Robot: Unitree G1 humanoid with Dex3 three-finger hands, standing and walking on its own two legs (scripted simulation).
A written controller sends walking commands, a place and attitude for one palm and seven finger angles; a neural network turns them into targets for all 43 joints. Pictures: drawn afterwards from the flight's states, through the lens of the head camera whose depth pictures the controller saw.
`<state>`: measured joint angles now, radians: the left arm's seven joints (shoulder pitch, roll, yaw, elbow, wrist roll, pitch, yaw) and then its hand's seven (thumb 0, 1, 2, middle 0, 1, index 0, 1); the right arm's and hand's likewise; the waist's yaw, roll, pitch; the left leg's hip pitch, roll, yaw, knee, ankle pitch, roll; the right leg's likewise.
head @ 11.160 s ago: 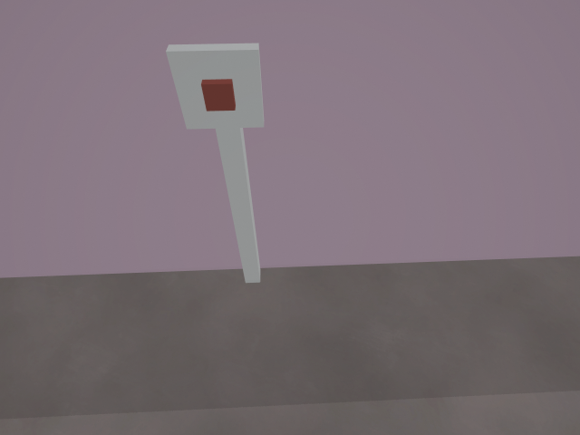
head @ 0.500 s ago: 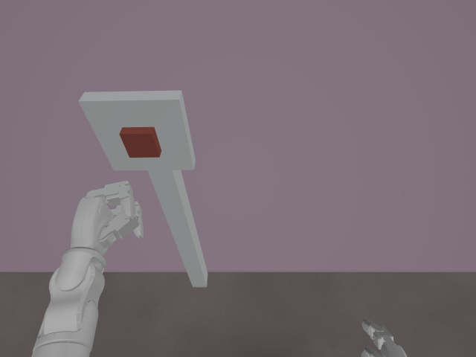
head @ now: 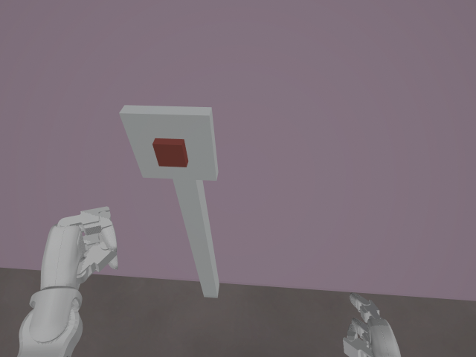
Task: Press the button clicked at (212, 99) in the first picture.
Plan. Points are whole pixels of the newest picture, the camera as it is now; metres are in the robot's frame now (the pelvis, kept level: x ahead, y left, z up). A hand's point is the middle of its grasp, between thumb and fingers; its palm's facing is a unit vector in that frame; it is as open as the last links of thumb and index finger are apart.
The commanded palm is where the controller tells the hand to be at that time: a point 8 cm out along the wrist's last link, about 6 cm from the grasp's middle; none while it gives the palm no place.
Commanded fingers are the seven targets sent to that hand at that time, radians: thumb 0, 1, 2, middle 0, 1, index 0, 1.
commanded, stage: draw the hand back to the body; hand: left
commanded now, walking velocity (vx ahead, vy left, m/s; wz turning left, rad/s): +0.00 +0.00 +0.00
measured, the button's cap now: (171, 151) +0.49 +0.20 +0.08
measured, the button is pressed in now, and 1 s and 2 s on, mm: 0 0 0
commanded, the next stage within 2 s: step back with the hand held close in 0.68 s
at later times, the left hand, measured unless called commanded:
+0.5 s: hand (54, 260) +0.18 +0.25 +0.17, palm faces +0.42 -0.82 -0.40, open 3.1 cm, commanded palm +0.13 +0.29 +0.18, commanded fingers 0.00 0.90 0.90 -1.30 -1.50 -1.30 -1.50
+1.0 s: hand (61, 259) +0.19 +0.25 +0.16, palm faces +0.35 -0.82 -0.44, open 3.1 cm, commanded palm +0.13 +0.29 +0.17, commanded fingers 0.00 0.90 0.90 -1.30 -1.50 -1.30 -1.50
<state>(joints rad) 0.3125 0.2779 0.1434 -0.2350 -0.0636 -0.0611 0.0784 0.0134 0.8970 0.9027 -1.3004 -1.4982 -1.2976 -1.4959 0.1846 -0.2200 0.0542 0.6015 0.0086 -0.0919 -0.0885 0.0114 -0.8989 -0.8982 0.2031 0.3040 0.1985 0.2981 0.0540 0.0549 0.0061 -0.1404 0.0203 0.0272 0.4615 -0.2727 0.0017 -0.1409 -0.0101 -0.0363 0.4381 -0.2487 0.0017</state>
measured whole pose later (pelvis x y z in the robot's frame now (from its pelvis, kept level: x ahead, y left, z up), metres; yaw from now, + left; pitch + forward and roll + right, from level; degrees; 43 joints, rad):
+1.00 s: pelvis -0.01 +0.01 +0.00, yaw -2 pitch +0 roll -1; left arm 0.56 0.33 0.33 -0.48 -0.04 -0.16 0.11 0.01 0.89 0.90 -1.30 -1.50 -1.30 -1.50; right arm 0.18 -0.23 0.01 0.58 -0.01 -0.03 -0.07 0.01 -0.90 -0.90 0.20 0.30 0.20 0.30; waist 0.02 0.06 0.01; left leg -0.19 0.03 0.05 0.44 -0.24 0.01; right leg -0.18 0.00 -0.01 0.37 -0.18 0.02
